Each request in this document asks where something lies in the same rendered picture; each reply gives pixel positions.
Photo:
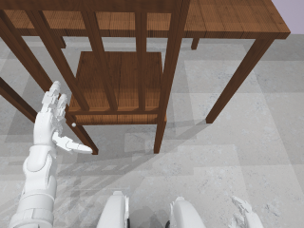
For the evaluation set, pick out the robot thigh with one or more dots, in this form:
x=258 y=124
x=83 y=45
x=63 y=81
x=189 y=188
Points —
x=183 y=215
x=115 y=212

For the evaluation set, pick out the table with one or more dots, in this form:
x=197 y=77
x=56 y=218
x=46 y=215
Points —
x=206 y=19

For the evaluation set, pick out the left robot thigh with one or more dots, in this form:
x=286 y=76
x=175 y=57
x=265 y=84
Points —
x=115 y=212

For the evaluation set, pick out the right robot hand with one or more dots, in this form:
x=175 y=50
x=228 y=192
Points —
x=249 y=219

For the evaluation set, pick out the left robot forearm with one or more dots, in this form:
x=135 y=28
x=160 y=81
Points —
x=36 y=203

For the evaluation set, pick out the left robot hand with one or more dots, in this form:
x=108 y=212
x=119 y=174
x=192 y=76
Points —
x=48 y=120

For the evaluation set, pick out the right robot thigh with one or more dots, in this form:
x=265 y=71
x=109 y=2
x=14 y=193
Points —
x=183 y=215

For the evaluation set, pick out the chair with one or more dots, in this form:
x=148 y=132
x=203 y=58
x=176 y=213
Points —
x=110 y=87

